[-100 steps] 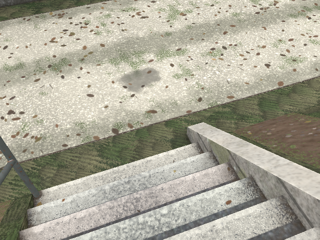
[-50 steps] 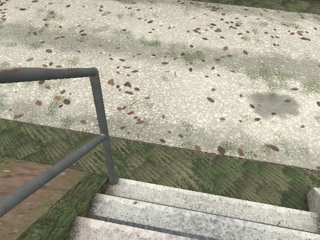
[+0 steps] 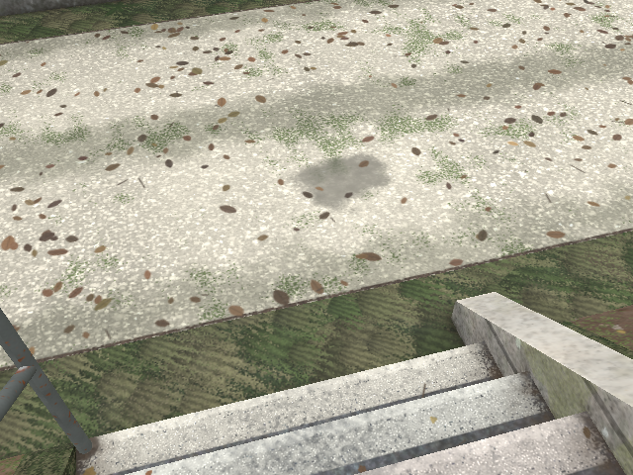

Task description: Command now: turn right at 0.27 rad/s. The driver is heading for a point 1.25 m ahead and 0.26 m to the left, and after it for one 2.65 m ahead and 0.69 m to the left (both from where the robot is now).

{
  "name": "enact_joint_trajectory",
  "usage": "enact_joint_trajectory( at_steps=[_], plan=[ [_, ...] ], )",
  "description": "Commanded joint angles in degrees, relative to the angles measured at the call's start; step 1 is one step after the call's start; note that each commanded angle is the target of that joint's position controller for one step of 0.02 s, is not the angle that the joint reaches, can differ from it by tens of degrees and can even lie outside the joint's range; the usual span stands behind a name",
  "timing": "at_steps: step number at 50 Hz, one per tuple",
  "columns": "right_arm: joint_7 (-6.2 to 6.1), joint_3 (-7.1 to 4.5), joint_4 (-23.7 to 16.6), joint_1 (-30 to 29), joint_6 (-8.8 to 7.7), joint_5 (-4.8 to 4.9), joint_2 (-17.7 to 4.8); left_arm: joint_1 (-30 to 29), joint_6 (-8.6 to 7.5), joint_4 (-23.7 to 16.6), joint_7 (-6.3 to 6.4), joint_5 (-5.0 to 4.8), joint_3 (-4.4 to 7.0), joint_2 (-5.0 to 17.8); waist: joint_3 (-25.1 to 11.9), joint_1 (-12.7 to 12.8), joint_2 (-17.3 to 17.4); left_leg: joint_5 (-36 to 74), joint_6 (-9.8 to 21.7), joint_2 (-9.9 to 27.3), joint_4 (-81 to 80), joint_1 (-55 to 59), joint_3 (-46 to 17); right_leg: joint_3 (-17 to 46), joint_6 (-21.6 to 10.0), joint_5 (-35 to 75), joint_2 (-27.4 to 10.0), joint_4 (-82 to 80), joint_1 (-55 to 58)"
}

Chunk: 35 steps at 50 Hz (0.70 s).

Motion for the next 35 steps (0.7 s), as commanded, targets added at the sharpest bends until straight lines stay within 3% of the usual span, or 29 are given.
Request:
enact_joint_trajectory(
  at_steps=[1, 2, 3, 4, 5, 6, 7, 8, 9, 10, 11, 12, 15, 16, 18, 19, 20, 21, 22, 23, 24, 25, 27, 30, 31, 33, 35],
  plan=[
    [-0.81, -5.3, 0.5, 11.0, -1.67, 0.1, -13.8, 10.3, 0.52, -1.8, -1.33, -0.62, 1.04, 0.8, -8.3, 0.3, 11.9, 57.6, 18.9, 17.7, -10.4, 37.7, -19.1, 2.1, -2.9, -6.0, -3.7, 4.5, -18.8],
    [-0.31, -7.41, 1.1, 17.5, -2.23, -5.14, -15.7, 3.2, 1.26, -6.1, 0.51, -1.29, 3.24, 5.3, -0.4, -8.6, 9.2, 54.7, 30.2, 27.6, -16.0, 37.5, -34.7, -2.2, 3.0, -23.1, 3.1, 13.9, -38.3],
    [-0.07, -6.59, 2.5, 17.1, -1.76, -5.65, -12.6, -3.9, 1.59, -6.0, 1.83, 0.95, 3.38, 5.2, 2.4, -9.9, -0.1, 49.3, 28.9, 29.6, -18.4, 35.0, -34.0, -1.7, 4.7, -17.9, -1.2, 21.8, -43.9],
    [1.27, -4.93, 2.7, 13.1, -1.17, -3.19, -7.8, -4.5, 2.54, -4.2, 2.82, 2.06, 2.88, 3.5, 0.8, -7.5, -0.4, 47.8, 25.2, 25.9, -17.3, 29.1, -29.0, -3.2, 6.5, -12.6, -2.2, 27.5, -42.8],
    [2.05, -3.99, 1.5, 9.7, -0.81, -0.51, -4.9, -2.7, 2.63, -2.2, 3.34, 1.97, 3.21, 4.6, 0.0, -6.6, 3.9, 50.6, 22.7, 21.9, -15.5, 24.9, -23.4, -5.2, 7.5, -9.2, -0.7, 32.2, -41.9],
    [2.52, -3.69, 2.6, 9.1, -1.2, 0.41, -4.6, 0.6, 2.29, -1.1, 2.88, 2.64, 2.56, 3.5, 0.2, -4.5, 5.1, 53.4, 19.3, 18.0, -14.4, 18.3, -17.8, -8.0, 7.5, -4.2, -0.6, 40.1, -39.4],
    [2.81, -3.85, 3.0, 7.4, -1.91, 0.29, -5.6, 3.9, 2.25, -0.3, 1.63, 3.25, 2.18, 3.5, -0.7, -2.1, 4.8, 49.3, 18.6, 15.5, -15.6, 10.7, -14.2, -11.3, 7.2, -0.9, -1.0, 49.6, -35.4],
    [2.76, -3.85, 3.3, 5.1, -2.76, -0.28, -6.4, 6.2, 2.38, 0.8, 0.19, 3.22, 2.03, 3.5, -0.9, -0.5, 4.6, 41.0, 18.7, 13.7, -17.4, 4.1, -11.5, -13.3, 7.1, 1.7, -2.1, 55.3, -31.8],
    [2.83, -3.16, 4.1, 3.5, -3.59, -0.05, -5.5, 8.6, 2.2, 2.4, -1.3, 2.73, 1.93, 3.5, -0.1, 0.8, 3.4, 29.6, 16.9, 11.6, -18.9, -1.2, -9.2, -13.9, 7.4, 5.1, -4.2, 56.4, -28.1],
    [2.61, -2.31, 5.5, 3.8, -4.23, 0.63, -4.6, 10.0, 1.74, 3.0, -2.56, 1.67, 1.43, 2.6, 1.3, 0.4, 4.2, 21.2, 14.8, 10.3, -19.6, -3.7, -7.9, -14.8, 8.1, 7.0, -5.8, 57.5, -26.9],
    [2.1, -1.51, 6.3, 3.2, -4.78, 1.19, -4.3, 9.0, 0.96, 2.9, -3.53, 1.36, 1.24, 2.7, 2.7, 0.5, 3.9, 15.8, 13.2, 9.7, -20.1, -5.8, -7.3, -15.5, 8.4, 8.6, -7.8, 55.6, -25.3],
    [1.62, -1.21, 7.2, 2.9, -5.14, 1.03, -4.6, 7.2, 0.77, 2.3, -4.08, 1.81, 0.75, 1.9, 2.5, -0.1, 3.6, 8.8, 11.7, 9.0, -20.6, -6.5, -7.1, -16.6, 8.5, 10.9, -9.7, 51.6, -23.4],
    [0.46, -0.22, 10.5, 4.5, -6.96, 2.38, -5.9, 2.1, 0.88, 1.6, -6.1, 2.06, -0.46, 0.5, 5.0, -2.3, 5.0, -6.2, 7.7, 7.9, -22.6, -5.4, -8.6, -18.9, 10.7, 15.6, -17.1, 20.8, -15.3],
    [0.98, 0.09, 11.8, 6.0, -7.4, 2.96, -6.5, -0.8, 1.11, 1.2, -6.82, 1.85, -0.6, 0.3, 5.7, -3.2, 5.8, -12.1, 6.2, 8.1, -23.1, -6.8, -9.9, -19.3, 12.0, 13.5, -18.2, 13.2, -9.0],
    [2.6, -0.42, 11.8, 4.3, -7.36, 4.07, -9.6, -2.5, 0.6, 1.5, -7.77, 1.44, 0.15, 2.3, 5.9, -2.5, 6.7, -19.6, 6.4, 10.1, -24.6, -9.0, -13.0, -22.7, 11.9, 3.8, -14.9, 0.8, 5.1],
    [3.59, -0.58, 11.3, 2.8, -7.22, 4.89, -10.0, -1.7, 0.53, 2.0, -7.39, 1.47, 0.26, 1.9, 5.2, -1.3, 6.7, -17.2, 7.3, 10.8, -23.7, -5.8, -14.5, -22.4, 10.7, 3.4, -14.6, -6.3, 8.5],
    [4.54, -0.23, 10.6, 1.1, -6.91, 5.69, -8.6, 1.1, 0.28, 3.3, -6.98, 1.48, 0.78, 1.8, 3.3, 0.2, 5.0, -12.3, 7.6, 10.9, -21.6, -2.2, -15.9, -21.5, 8.6, 8.1, -15.3, -9.7, 12.2],
    [4.72, -0.11, 10.5, 2.0, -6.41, 5.4, -7.2, 2.8, -0.23, 3.3, -6.38, 1.02, 0.81, 1.8, 0.8, 0.1, 2.1, -9.4, 7.7, 10.1, -19.7, -0.3, -16.1, -20.3, 6.5, 10.5, -17.1, -12.4, 16.7],
    [0.64, -0.1, 12.1, 12.2, -4.5, 3.15, -4.3, 7.5, 1.38, 6.6, -0.91, -2.47, 0.87, 3.1, -3.5, -5.8, -0.7, 16.4, 7.2, 11.1, -13.4, -1.4, -8.2, -16.5, 1.7, 21.3, -19.3, -10.4, 30.0],
    [0.03, 0.48, 13.2, 12.8, -2.66, 2.75, -3.4, 2.3, 2.43, 5.7, 1.01, -3.48, 0.36, 1.8, -1.2, -5.9, -4.4, 14.9, 6.0, 8.8, -15.7, 3.7, -5.8, -13.3, -1.7, 16.9, -18.6, -11.7, 20.1],
    [-0.36, 0.33, 13.6, 9.1, -0.87, 1.82, -4.4, -1.0, 2.7, 4.9, 1.4, -3.13, -0.14, 0.4, 4.7, -4.4, -2.0, 9.3, 5.2, 7.6, -14.5, 5.8, -4.6, -13.3, -1.9, 10.7, -18.1, -16.2, 13.9],
    [-0.46, 0.06, 13.5, 7.1, 0.38, 1.42, -4.5, -2.1, 2.93, 5.0, 1.37, -2.31, -0.53, 0.5, 6.4, -4.5, -1.4, 6.1, 5.1, 7.3, -14.5, 7.9, -4.3, -13.7, -1.4, 6.6, -17.9, -18.2, 11.2],
    [-0.22, -0.1, 14.2, 6.7, 1.94, 1.21, -4.3, -1.3, 3.98, 7.1, 1.56, -1.06, 0.14, 2.6, 10.5, -4.7, -3.0, 3.3, 5.1, 7.7, -16.2, 6.9, -4.5, -15.2, 0.0, -0.5, -16.7, -19.7, 10.1],
    [-0.41, -0.24, 15.5, 6.5, 1.58, 1.24, -4.7, -0.2, 4.29, 8.8, 1.29, -1.28, 0.29, 2.5, 12.0, -3.8, -1.3, 2.7, 4.9, 7.9, -18.4, 5.2, -4.6, -14.8, 0.1, 0.3, -16.7, -20.6, 12.6],
    [-0.56, -0.43, 16.0, 7.2, 1.41, 1.13, -5.0, 0.7, 4.33, 9.6, 1.3, -1.32, 0.63, 3.3, 10.3, -3.8, -1.2, -4.4, 5.4, 6.6, -18.4, 5.4, -3.8, -15.0, -0.6, -7.1, -15.8, -20.7, 13.9],
    [-0.6, -1.84, 15.2, 6.6, 1.8, 1.27, -7.6, 0.8, 4.96, 9.4, 1.05, -1.55, 2.72, 7.9, 12.1, -3.2, -1.6, -21.6, 8.4, 3.8, -16.2, 1.3, -2.3, -14.6, -3.8, -27.1, -14.5, -20.3, 11.1],
    [-0.73, -2.22, 13.7, 4.2, 1.67, 2.03, -6.7, -1.3, 4.83, 8.7, 1.05, -1.85, 3.49, 7.6, 14.1, -2.8, -2.1, -16.2, 9.2, 3.3, -14.9, -1.3, -1.1, -11.9, -5.0, -25.4, -16.6, -22.6, 9.9]
  ],
)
